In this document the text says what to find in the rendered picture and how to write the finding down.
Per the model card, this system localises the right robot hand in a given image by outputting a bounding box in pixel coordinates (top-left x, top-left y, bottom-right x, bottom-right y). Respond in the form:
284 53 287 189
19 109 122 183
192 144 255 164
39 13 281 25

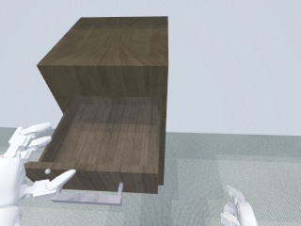
220 185 258 226

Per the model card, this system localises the left robot hand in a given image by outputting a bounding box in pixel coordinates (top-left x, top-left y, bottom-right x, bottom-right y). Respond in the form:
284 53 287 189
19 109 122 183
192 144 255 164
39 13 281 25
0 122 76 207

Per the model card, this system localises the handle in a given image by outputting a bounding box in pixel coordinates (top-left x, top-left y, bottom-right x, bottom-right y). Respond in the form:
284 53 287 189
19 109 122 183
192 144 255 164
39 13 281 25
50 182 123 206

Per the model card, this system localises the left robot forearm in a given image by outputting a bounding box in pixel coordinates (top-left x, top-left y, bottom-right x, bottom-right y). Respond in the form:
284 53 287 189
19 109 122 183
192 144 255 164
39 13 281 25
0 205 23 226

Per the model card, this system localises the drawer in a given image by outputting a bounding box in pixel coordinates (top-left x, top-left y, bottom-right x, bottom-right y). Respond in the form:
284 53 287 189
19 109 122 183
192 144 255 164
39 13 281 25
24 96 161 194

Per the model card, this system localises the cabinet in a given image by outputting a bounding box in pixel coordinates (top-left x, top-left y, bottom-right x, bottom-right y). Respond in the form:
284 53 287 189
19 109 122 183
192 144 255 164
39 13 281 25
37 16 168 186

